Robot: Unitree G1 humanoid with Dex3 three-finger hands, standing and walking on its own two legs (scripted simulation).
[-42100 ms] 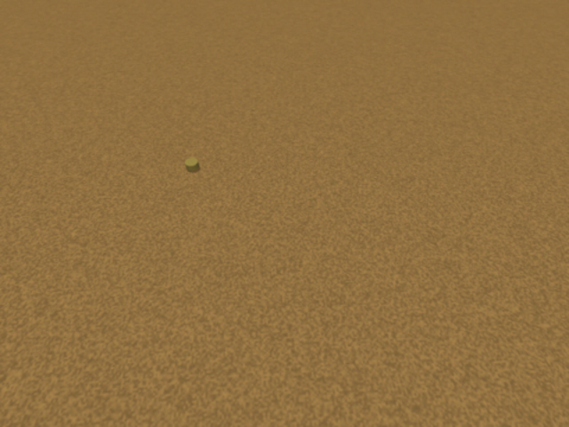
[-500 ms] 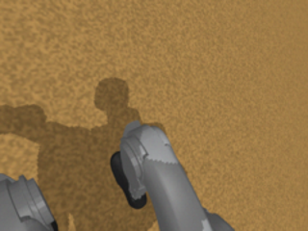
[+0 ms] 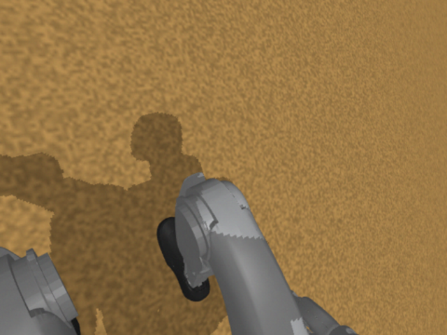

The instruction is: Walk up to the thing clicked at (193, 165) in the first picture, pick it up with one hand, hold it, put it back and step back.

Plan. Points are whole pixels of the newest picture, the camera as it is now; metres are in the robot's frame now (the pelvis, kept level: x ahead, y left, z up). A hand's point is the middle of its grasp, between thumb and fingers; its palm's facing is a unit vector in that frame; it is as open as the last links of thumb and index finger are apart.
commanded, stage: rest palm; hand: left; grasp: from above
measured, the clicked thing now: out of the picture +0.48 +0.35 -0.29
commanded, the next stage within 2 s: close in 0.36 s
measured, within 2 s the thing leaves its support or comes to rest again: neither
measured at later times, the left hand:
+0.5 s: hand out of the picture +0.47 +0.34 -0.27, palm faces -0.44 -0.18 -0.88, open 13.8 cm
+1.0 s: hand out of the picture +0.46 +0.34 -0.27, palm faces -0.44 -0.16 -0.88, open 12.6 cm
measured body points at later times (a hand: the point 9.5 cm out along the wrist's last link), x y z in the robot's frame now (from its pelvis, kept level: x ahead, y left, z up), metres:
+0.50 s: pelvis +0.00 +0.00 +0.00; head +0.30 +0.14 +0.30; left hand +0.49 +0.35 -0.22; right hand +0.04 -0.24 -0.04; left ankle +0.06 +0.12 -0.27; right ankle +0.13 -0.13 -0.27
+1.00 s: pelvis +0.00 +0.00 +0.00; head +0.30 +0.14 +0.31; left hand +0.48 +0.34 -0.22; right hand +0.04 -0.25 -0.04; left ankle +0.06 +0.12 -0.27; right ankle +0.13 -0.13 -0.27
